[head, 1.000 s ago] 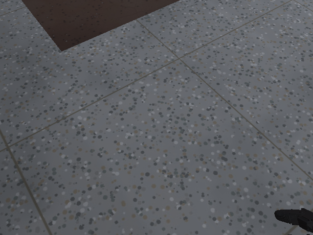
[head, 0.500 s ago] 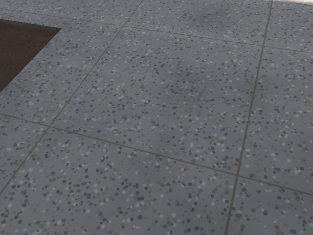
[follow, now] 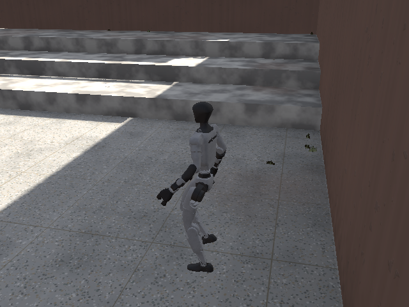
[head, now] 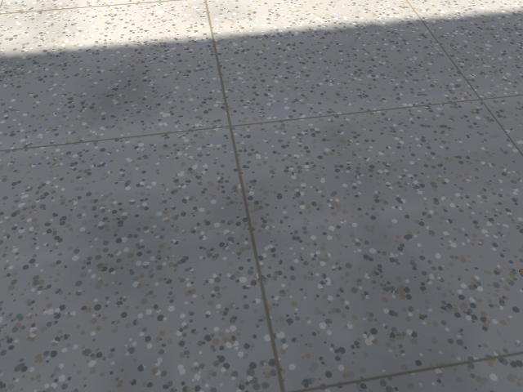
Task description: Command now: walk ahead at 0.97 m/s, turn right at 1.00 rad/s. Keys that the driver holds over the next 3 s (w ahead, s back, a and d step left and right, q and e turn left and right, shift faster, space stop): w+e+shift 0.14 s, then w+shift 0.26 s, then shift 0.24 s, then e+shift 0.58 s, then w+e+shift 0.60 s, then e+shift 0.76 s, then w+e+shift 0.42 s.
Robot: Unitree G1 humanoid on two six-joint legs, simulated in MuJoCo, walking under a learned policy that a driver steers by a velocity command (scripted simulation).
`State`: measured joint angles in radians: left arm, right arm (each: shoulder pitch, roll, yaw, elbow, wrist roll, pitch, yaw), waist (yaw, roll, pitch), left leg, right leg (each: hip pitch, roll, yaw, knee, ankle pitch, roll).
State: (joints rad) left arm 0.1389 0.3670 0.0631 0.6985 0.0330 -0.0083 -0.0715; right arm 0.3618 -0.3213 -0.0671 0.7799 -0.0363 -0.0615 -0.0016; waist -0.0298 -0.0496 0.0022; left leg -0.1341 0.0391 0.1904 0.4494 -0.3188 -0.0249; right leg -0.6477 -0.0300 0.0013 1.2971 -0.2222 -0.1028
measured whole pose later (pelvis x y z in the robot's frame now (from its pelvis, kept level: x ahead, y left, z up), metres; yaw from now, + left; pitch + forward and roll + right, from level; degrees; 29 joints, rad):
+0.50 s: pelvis +0.44 -0.10 +0.00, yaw -19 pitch +0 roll -1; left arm 0.44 0.27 0.04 0.89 0.01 -0.08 0.00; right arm 0.14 -0.27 -0.01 0.70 -0.04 -0.04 0.03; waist 0.03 0.02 0.06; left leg -0.69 0.17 0.00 1.01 -0.19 -0.01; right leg -0.04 0.19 0.00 0.33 -0.28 -0.17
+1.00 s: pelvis +0.70 -0.16 +0.00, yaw -33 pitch -1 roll +1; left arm 0.14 0.27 0.05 0.75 0.02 0.06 -0.03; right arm 0.22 -0.26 -0.02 0.78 -0.03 -0.01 -0.02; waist 0.00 -0.01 0.11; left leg -0.28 0.05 0.28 0.44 -0.15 0.08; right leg -0.59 -0.05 -0.01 0.96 -0.25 0.00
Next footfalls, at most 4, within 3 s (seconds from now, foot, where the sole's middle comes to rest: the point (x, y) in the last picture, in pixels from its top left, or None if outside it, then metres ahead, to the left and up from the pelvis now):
0.26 right None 0.40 -0.10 -0.77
0.66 left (310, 280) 0.83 -0.14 -0.77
1.16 right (378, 317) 0.70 -0.32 -0.77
1.56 left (351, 248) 0.94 -0.28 -0.77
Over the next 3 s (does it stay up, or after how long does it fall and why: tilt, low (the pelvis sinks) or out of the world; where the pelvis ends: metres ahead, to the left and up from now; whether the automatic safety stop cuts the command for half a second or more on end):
stays up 0.76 -0.86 0.00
